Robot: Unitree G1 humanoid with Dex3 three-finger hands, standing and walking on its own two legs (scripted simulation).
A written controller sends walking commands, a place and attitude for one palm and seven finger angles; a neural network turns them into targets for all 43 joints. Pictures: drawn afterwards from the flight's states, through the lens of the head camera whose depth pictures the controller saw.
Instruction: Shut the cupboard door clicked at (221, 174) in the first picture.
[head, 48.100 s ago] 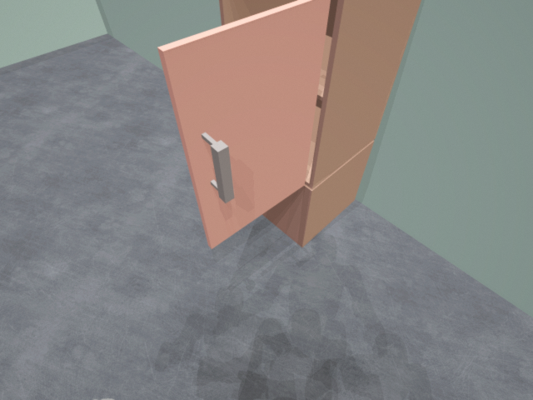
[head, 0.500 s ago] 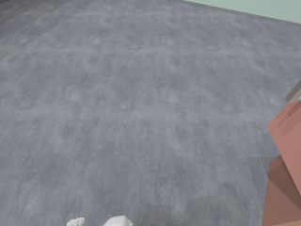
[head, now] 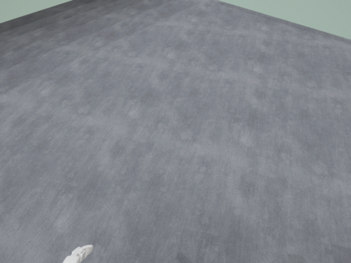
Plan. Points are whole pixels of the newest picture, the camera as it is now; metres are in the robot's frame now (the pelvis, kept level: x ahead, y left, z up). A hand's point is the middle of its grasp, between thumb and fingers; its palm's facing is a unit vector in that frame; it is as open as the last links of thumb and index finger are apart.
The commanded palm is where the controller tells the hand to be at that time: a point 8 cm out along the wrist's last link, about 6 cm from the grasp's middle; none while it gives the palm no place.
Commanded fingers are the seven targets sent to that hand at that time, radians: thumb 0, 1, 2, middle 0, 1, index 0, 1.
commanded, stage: walk to a spot facing it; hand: left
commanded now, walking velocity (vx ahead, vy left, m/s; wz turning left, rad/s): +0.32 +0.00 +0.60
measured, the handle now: out of the picture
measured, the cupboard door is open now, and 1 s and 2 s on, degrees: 29 29 29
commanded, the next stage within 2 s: turn to face it in 0.68 s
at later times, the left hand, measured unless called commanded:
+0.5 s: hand out of the picture +0.04 +0.22 -0.18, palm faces +0.38 -0.91 -0.18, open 7.4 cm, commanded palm none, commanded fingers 0.00 0.90 0.90 -0.20 -0.30 -0.20 -0.30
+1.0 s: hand (96, 169) +0.42 +0.29 -0.15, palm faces +0.26 -0.95 -0.19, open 7.4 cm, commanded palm none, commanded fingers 0.00 0.90 0.90 -0.20 -0.30 -0.20 -0.30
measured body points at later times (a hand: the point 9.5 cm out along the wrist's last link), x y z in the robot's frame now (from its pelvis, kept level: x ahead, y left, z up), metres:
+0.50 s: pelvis +0.15 +0.06 -0.01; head +0.20 +0.11 +0.44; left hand +0.02 +0.27 -0.17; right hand +0.40 -0.11 -0.12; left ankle +0.21 +0.15 -0.72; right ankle +0.10 -0.11 -0.65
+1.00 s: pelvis +0.36 +0.09 +0.00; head +0.40 +0.10 +0.45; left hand +0.41 +0.34 -0.14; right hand +0.36 -0.14 -0.15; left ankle +0.22 +0.16 -0.68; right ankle +0.45 +0.03 -0.72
